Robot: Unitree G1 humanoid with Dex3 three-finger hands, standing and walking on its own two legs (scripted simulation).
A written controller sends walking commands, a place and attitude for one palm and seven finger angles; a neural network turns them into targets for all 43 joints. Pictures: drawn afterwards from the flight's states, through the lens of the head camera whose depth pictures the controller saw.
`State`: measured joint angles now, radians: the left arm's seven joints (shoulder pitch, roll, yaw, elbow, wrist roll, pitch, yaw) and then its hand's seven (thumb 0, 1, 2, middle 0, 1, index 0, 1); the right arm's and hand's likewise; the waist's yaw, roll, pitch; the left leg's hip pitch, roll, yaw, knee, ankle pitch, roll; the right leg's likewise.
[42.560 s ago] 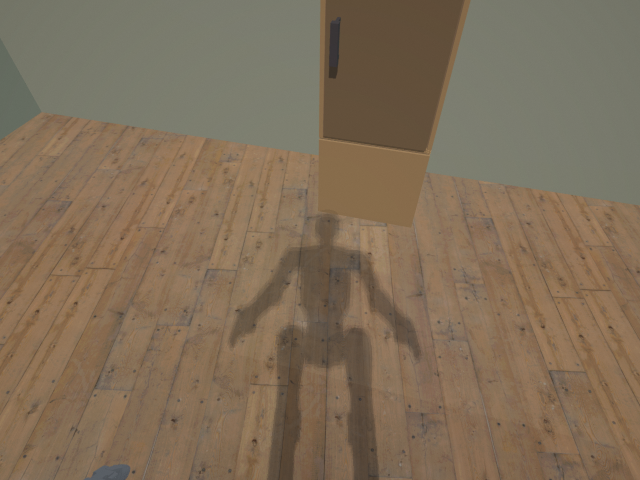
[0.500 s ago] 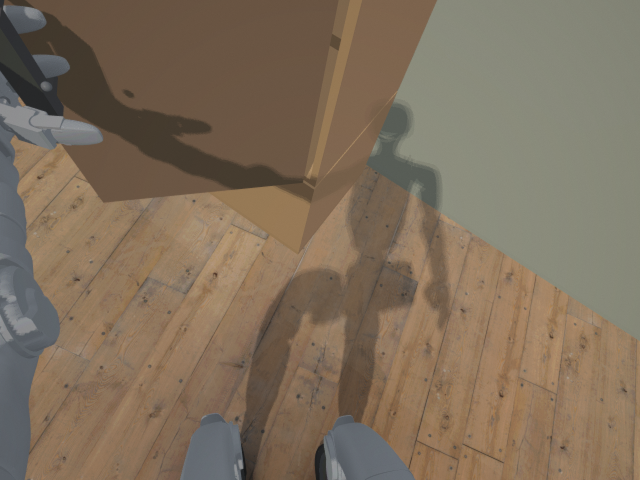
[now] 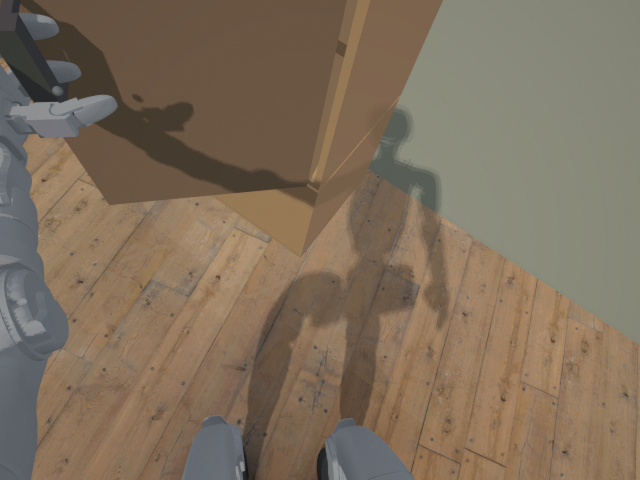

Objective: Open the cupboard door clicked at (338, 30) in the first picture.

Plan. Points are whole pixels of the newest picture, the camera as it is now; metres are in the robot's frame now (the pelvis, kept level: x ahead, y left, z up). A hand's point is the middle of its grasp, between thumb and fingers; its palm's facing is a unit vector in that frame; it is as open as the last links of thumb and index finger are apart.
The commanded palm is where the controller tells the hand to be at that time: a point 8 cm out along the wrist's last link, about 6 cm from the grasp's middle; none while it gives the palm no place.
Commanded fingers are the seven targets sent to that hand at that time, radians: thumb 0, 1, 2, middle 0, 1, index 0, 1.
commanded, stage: close the thumb around the handle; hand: left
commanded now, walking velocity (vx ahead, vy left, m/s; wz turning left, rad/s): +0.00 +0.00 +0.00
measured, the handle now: (38, 61) +0.59 +0.26 +0.09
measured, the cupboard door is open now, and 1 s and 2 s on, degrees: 46 61 89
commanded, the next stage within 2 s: pull the door open along its arc in 0.38 s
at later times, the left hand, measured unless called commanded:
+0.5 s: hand (58, 92) +0.54 +0.23 +0.09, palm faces +0.11 -0.99 +0.01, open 5.7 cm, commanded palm +0.52 +0.27 +0.09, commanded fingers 0.00 0.90 0.90 -0.40 -1.35 -0.40 -1.35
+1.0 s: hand (77, 162) +0.45 +0.20 +0.09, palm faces +0.10 -0.99 +0.04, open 6.1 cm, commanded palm +0.38 +0.26 +0.09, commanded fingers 0.00 0.90 0.90 -0.40 -1.35 -0.40 -1.35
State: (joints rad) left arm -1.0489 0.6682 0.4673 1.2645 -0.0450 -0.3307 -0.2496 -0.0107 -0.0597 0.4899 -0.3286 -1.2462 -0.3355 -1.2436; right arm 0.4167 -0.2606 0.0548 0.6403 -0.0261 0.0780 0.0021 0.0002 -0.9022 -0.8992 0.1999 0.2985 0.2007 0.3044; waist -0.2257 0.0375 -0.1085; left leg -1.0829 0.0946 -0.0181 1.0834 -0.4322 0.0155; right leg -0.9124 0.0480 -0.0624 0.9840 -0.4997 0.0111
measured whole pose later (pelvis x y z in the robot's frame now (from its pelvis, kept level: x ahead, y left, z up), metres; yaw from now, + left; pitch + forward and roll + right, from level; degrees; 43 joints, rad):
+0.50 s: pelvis +0.00 +0.00 +0.00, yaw +0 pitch +24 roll -6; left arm -1.03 0.67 0.47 1.25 -0.05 -0.33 -0.24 0.01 0.71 0.81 -0.35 -1.35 -0.38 -1.34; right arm 0.43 -0.26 0.05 0.65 -0.03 0.08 0.00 0.00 -0.90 -0.90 0.20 0.30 0.20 0.30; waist -0.23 0.04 -0.11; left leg -1.08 0.10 -0.02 1.08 -0.43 0.01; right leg -0.91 0.05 -0.06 0.98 -0.50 0.01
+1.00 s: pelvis +0.02 +0.00 +0.02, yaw -1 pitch +19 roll -3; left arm -0.48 0.35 0.38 0.72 -0.20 -0.32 -0.19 0.01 0.66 0.70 -0.36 -1.35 -0.36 -1.35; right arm 0.39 -0.25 0.00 0.57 0.01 0.10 0.03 0.00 -0.90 -0.90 0.20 0.30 0.20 0.30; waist -0.12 0.04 -0.16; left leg -0.85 0.09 0.04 0.96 -0.43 0.01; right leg -0.72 0.04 -0.01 0.89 -0.49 0.01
